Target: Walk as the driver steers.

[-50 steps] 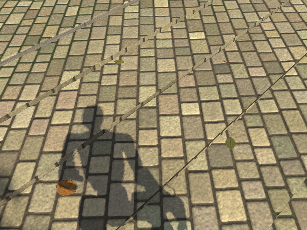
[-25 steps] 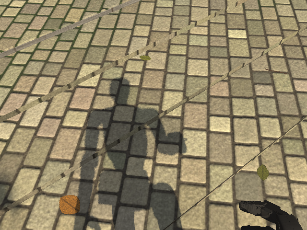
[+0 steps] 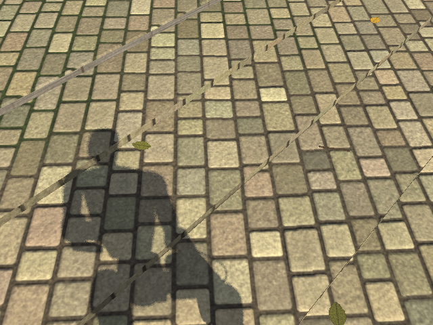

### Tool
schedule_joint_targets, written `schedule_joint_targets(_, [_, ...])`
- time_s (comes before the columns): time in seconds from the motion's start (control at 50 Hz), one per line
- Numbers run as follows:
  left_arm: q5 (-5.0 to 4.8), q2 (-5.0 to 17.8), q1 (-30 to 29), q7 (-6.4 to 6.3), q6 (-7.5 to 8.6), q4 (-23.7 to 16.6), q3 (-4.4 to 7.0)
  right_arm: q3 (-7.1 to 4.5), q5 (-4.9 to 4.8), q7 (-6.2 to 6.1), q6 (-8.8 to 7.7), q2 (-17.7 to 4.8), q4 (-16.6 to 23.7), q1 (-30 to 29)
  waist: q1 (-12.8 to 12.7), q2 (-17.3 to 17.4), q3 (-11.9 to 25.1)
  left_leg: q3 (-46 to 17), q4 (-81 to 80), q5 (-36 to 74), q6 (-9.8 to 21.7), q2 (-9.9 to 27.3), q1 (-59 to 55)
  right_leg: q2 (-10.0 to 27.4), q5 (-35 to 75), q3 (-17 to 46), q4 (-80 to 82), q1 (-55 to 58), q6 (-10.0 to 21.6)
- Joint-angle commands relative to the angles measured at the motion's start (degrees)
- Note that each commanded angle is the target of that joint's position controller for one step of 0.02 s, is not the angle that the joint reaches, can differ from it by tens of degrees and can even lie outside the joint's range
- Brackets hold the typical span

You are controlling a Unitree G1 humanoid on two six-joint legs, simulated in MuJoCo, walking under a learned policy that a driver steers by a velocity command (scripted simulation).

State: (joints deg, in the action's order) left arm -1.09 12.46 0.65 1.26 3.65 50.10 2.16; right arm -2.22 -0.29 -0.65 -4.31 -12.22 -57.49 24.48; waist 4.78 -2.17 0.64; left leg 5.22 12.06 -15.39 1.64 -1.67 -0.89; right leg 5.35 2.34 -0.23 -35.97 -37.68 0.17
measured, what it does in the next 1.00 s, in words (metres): climbs, turning left: right foot, then left foot 0.03 m higher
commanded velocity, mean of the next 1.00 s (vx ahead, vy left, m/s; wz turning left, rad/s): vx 0.50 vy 0.00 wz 0.36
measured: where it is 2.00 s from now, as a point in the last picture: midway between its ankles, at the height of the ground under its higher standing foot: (152, 202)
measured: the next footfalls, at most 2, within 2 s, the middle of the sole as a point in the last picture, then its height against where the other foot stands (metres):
right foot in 0.10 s outside the picture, level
left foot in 0.66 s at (173, 320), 0.03 m higher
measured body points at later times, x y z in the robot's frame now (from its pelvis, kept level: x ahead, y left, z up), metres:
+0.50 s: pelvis +0.28 -0.05 +0.00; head +0.29 -0.05 +0.45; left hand +0.23 +0.19 -0.15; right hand +0.46 -0.26 -0.12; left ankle +0.42 +0.13 -0.64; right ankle +0.19 -0.14 -0.74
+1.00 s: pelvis +0.54 +0.04 +0.04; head +0.57 +0.07 +0.49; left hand +0.67 +0.35 -0.05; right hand +0.70 -0.20 -0.07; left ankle +0.47 +0.09 -0.71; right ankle +0.78 -0.07 -0.65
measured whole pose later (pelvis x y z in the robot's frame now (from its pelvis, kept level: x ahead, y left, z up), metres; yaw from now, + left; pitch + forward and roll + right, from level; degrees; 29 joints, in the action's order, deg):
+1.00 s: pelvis +0.54 +0.04 +0.04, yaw +24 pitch +3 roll -1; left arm 0.3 14.4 0.1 -0.4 5.4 40.8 3.0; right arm -4.1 -1.1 -0.7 -2.7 -13.8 -44.3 20.0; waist 3.9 -1.9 -0.1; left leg -6.8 21.2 -14.0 5.0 -5.8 9.7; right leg 4.3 -2.5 4.6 -41.3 -39.8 -3.5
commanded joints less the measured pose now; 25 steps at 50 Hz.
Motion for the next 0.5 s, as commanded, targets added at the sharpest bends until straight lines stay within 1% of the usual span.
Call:
schedule_joint_targets(0.02, [-0.27, 3.7, -7.7, 1.08, 1.16, -5.6, 0.48, -2.31, -0.34, -0.46, 0.43, -9.5, 0.8, 2.8, -0.7, 7.1, -6.1, -8.3, -1.3, 16.1, 8.9, 17.5, -2.3, -1.0, -4.5, -0.8, 4.4, -1.5, 1.8])
schedule_joint_targets(0.04, [-0.23, 4.5, -6.3, 1.29, 1.35, -5.5, 0.81, -2.56, -0.41, -0.54, 0.64, -10.0, 0.8, 2.1, -1.8, 7.8, -5.3, -8.3, 0.6, 20.4, 8.3, 17.9, -3.2, -1.7, -6.6, -1.2, 5.8, 1.4, 2.7])
schedule_joint_targets(0.06, [-0.06, 5.8, -3.1, 1.32, 1.54, -4.9, 1.48, -2.83, -0.5, -0.62, 0.82, -10.8, 0.9, 1.0, -3.8, 8.8, -3.4, -7.7, 4.4, 29.2, 7.6, 17.7, -3.8, -3.2, -8.1, -2.2, 6.9, 6.6, 3.7])
schedule_joint_targets(0.08, [0.23, 7.6, 4.2, 1.21, 1.68, -2.8, 2.67, -2.83, -0.66, -0.67, 1.18, -10.8, 1.2, -0.4, -7.7, 8.7, 0.8, -5.6, 12.9, 39.1, 6.5, 15.7, -3.1, -5.4, -8.0, -4.0, 8.5, 16.2, 5.1])
schedule_joint_targets(0.1, [0.31, 10.7, 15.0, 0.85, 1.73, 0.5, 4.25, -2.34, -0.48, -0.67, 1.34, -9.5, 1.9, -1.3, -12.2, 7.4, 7.2, -3.0, 25.9, 40.1, 4.6, 12.7, 4.0, -4.2, -6.1, -2.4, 7.5, 32.1, 6.9])
schedule_joint_targets(0.12, [0.83, 16.8, 24.6, -0.05, 1.36, 2.3, 5.71, -1.2, 1.07, -0.49, 0.79, -6.7, 4.0, -0.9, -13.4, -4.3, 15.8, -0.5, 46.7, 16.9, 2.0, 7.6, 19.2, 9.9, -2.8, 15.9, 7.5, 49.5, 10.4])
schedule_joint_targets(0.14, [1.32, 17.2, 25.8, 0.48, 1.24, 3.0, 5.36, 0.62, -0.21, 0.23, -0.78, 0.6, 2.9, 5.9, -9.8, -16.0, 22.5, -7.3, 62.6, -16.6, -0.4, -1.6, 38.4, 19.3, -13.6, 42.2, 17.4, 63.2, 19.4])
schedule_joint_targets(0.16, [1.12, 11.7, 23.1, 0.42, 1.19, 2.5, 4.13, -0.88, -1.75, 0.52, -2.13, -5.4, 2.5, 1.0, -11.3, -7.7, 16.8, -12.5, 70.8, -15.4, 0.3, 1.7, 45.2, 16.9, -18.3, 39.7, 19.3, 58.8, 17.5])
schedule_joint_targets(0.18, [0.92, 8.3, 18.8, 0.19, 1.17, 1.7, 3.21, -1.46, -2.76, 0.6, -2.76, -7.1, 4.0, -4.2, -10.6, -5.2, 9.0, -11.0, 73.9, -11.2, 1.4, 4.0, 48.5, 15.3, -15.1, 29.1, 19.0, 50.6, 14.9])
schedule_joint_targets(0.2, [1.29, 5.8, 14.5, 0.43, 1.24, 1.0, 2.2, -1.6, -2.61, 0.17, -2.64, -6.9, 4.3, -6.6, -8.5, -0.3, 5.9, -10.0, 73.7, -5.9, 1.7, 6.7, 46.3, 13.1, -10.5, 22.0, 20.4, 42.0, 13.1])
schedule_joint_targets(0.22, [1.83, 3.3, 11.8, 0.71, 1.53, 0.9, 1.48, -2.15, -2.14, -0.17, -1.97, -6.7, 4.6, -7.4, -6.6, -0.1, 2.8, -10.3, 71.5, -1.9, 2.0, 8.1, 44.6, 10.7, -9.2, 16.5, 22.2, 35.3, 11.9])
schedule_joint_targets(0.24, [2.42, 1.9, 11.4, 0.9, 1.78, 1.8, 1.0, -2.23, -2.21, -0.22, -0.84, -5.5, 4.4, -6.1, -4.9, -2.4, 1.7, -10.6, 72.5, 0.0, 2.5, 8.9, 43.1, 9.6, -8.5, 13.1, 23.5, 31.6, 10.8])
schedule_joint_targets(0.26, [2.53, 1.5, 12.3, 0.97, 1.9, 2.9, 0.86, -2.09, -2.25, -0.33, 0.13, -3.8, 4.3, -5.0, -4.1, -3.4, 0.9, -11.0, 74.3, 0.7, 2.9, 8.9, 43.3, 9.0, -7.0, 10.6, 23.9, 29.2, 10.3])
schedule_joint_targets(0.28, [2.45, 1.8, 12.9, 0.83, 1.96, 3.6, 0.82, -1.89, -2.45, -0.43, 0.91, -2.8, 4.7, -5.0, -3.4, -3.2, -0.3, -11.5, 74.2, 1.1, 2.8, 9.1, 44.8, 8.5, -6.1, 7.8, 24.4, 27.2, 10.0])
schedule_joint_targets(0.3, [2.6, 2.4, 13.2, 0.48, 1.93, 3.9, 0.8, -1.69, -2.33, -0.52, 1.49, -2.1, 5.5, -6.1, -3.0, -2.7, -1.6, -12.0, 73.6, 1.7, 2.4, 9.3, 46.5, 8.6, -5.1, 5.7, 25.1, 25.1, 9.8])
schedule_joint_targets(0.32, [2.93, 3.8, 13.7, 0.06, 1.96, 4.0, 0.96, -1.59, -1.86, -0.6, 1.87, -2.4, 6.4, -7.8, -3.0, -2.2, -2.5, -11.6, 71.4, 3.3, 1.5, 9.2, 47.9, 8.2, -3.5, 3.4, 26.2, 24.0, 10.0])
schedule_joint_targets(0.34, [3.03, 4.5, 14.1, -0.39, 2.08, 4.1, 0.99, -1.61, -1.28, -0.54, 1.88, -2.8, 7.6, -10.2, -3.2, -1.7, -3.0, -11.7, 68.3, 5.5, 0.8, 9.3, 49.1, 8.3, -1.5, 2.1, 27.0, 23.8, 10.1])
schedule_joint_targets(0.38, [3.38, 5.6, 15.8, -1.28, 2.36, 4.6, 1.05, -1.54, -0.66, -0.33, 1.71, -3.1, 9.1, -13.8, -4.2, -1.2, -3.2, -11.3, 62.1, 9.5, -0.1, 8.6, 51.0, 8.0, 4.4, -0.7, 27.6, 25.5, 9.7])
schedule_joint_targets(0.4, [3.33, 6.3, 16.6, -1.73, 2.4, 4.7, 1.18, -1.42, -0.58, -0.11, 1.57, -2.9, 9.8, -15.3, -4.6, -0.6, -3.0, -11.0, 58.4, 11.5, -0.2, 8.3, 51.7, 8.1, 6.7, -1.9, 27.5, 27.4, 9.2])
schedule_joint_targets(0.44, [2.91, 7.2, 18.4, -2.43, 2.19, 5.0, 1.33, -0.91, -0.65, 0.56, 1.33, -2.0, 11.2, -19.1, -5.9, 0.2, -3.0, -8.5, 50.6, 14.0, 0.1, 7.8, 51.9, 8.4, 9.7, -4.2, 27.8, 31.3, 8.0])
schedule_joint_targets(0.5, [2.09, 7.5, 22.3, -3.03, 1.24, 5.7, 1.48, -0.12, -0.71, 1.83, 1.23, -0.3, 13.9, -25.3, -8.2, 0.0, -4.0, -4.0, 43.4, 12.1, 1.1, 7.2, 53.4, 10.2, 13.8, -6.4, 27.1, 39.2, 7.2])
